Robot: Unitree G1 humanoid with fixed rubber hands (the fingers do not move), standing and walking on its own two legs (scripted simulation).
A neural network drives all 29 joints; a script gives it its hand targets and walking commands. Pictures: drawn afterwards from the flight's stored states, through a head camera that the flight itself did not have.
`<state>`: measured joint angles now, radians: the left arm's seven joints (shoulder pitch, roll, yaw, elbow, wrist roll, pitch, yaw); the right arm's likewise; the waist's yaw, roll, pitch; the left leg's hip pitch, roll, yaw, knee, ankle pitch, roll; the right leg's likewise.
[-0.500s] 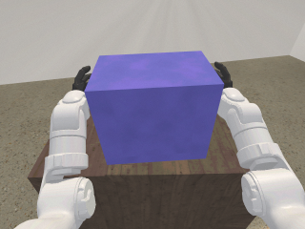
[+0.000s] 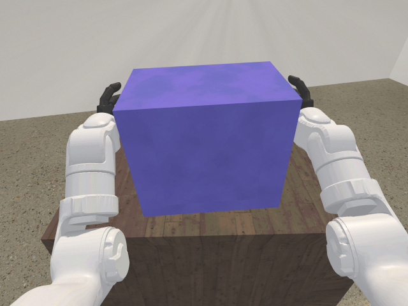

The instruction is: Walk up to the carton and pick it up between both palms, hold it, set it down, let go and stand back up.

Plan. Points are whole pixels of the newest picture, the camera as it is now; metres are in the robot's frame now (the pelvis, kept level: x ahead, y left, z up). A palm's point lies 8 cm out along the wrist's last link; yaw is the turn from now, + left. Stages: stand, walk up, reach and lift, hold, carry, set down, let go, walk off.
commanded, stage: reach and lift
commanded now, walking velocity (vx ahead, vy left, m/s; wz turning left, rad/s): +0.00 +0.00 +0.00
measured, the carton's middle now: (206, 138) +0.38 +0.00 +0.21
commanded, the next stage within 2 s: hold in 0.10 s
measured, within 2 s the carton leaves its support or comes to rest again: neither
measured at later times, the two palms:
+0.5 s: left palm (100, 115) +0.37 +0.19 +0.27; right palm (303, 104) +0.37 -0.17 +0.28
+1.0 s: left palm (100, 112) +0.37 +0.19 +0.27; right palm (303, 100) +0.38 -0.17 +0.29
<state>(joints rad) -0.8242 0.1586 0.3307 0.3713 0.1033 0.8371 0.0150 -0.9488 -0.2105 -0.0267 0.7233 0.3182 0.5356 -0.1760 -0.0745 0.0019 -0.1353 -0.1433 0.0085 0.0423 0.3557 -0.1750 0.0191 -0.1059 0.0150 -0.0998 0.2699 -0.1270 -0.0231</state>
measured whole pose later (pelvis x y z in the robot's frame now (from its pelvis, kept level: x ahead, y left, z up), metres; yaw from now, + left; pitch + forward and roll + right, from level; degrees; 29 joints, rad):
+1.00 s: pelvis +0.00 +0.00 +0.00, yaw +1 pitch -1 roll -1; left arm -0.88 0.20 0.31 0.41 0.07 0.90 0.02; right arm -1.04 -0.24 0.01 0.77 0.37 0.63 -0.20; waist -0.07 0.01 -0.20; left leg -0.18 0.01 0.03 0.38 -0.18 0.01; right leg -0.13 0.02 -0.11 0.28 -0.13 -0.03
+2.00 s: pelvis +0.00 +0.00 +0.00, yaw +1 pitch -1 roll -1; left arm -0.90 0.20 0.32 0.44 0.08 0.89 0.02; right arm -1.05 -0.24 0.00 0.79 0.36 0.64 -0.20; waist -0.07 0.01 -0.20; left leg -0.18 0.01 0.02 0.38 -0.18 0.02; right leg -0.13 0.02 -0.11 0.28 -0.13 -0.03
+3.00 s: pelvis +0.00 +0.00 +0.00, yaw +1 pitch -1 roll -1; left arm -0.90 0.20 0.32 0.44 0.07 0.89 0.02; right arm -1.04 -0.25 0.02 0.78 0.37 0.64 -0.20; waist -0.06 0.01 -0.21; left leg -0.18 0.01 0.02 0.37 -0.18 0.02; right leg -0.13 0.02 -0.11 0.28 -0.13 -0.03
